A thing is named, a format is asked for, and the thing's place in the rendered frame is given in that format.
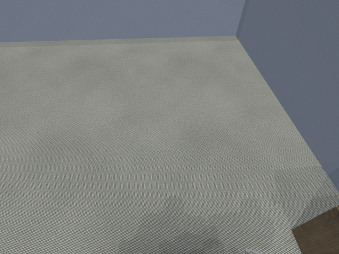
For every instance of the cupboard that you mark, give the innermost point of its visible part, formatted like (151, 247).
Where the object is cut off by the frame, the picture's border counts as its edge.
(319, 235)

